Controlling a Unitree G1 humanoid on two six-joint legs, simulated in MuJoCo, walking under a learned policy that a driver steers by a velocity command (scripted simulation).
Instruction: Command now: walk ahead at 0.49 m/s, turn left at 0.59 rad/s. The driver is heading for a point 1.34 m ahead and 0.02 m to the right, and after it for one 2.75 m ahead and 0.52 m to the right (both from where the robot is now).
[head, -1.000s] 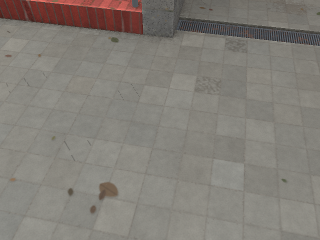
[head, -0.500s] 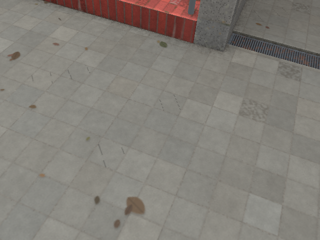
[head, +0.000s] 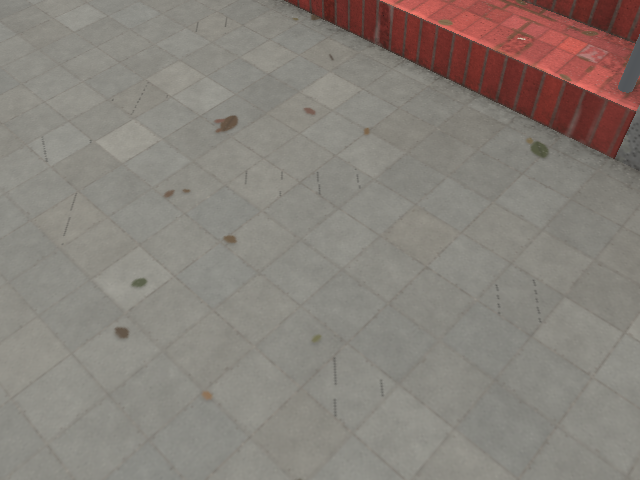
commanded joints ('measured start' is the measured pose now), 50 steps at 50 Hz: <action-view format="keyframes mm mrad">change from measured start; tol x32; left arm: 1 18 76 11 -35 -2 -24 -4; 50 -26 125 35 -17 -22 51 -4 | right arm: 1 -18 0 9 -72 0 1 16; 50 73 -35 30 25 -7 -52 -42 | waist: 1 -23 -116 14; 17 -166 60 -390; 35 -65 -4 94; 44 69 -341 -320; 50 -46 -32 -26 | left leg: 1 -119 48 -27 -38 105 -11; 12 100 -58 165 -529 31 70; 15 684 -12 17 -643 2 159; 16 1036 341 -506 -683 1 294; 24 470 184 -81 -962 380 142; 35 629 186 156 -999 493 76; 41 739 216 240 -547 1084 44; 43 404 140 264 11 508 4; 44 -22 -105 141 348 -293 -48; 50 41 74 0 48 -66 -83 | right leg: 1 43 -292 171 -207 215 -115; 14 200 -291 -87 279 850 -50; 16 -433 -110 -87 903 -262 25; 17 -522 -48 90 1049 -334 28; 32 -504 -111 140 482 233 19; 41 -208 52 -23 252 -38 -126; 44 498 -389 895 -9 -38 -408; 50 14 -190 439 -119 326 -243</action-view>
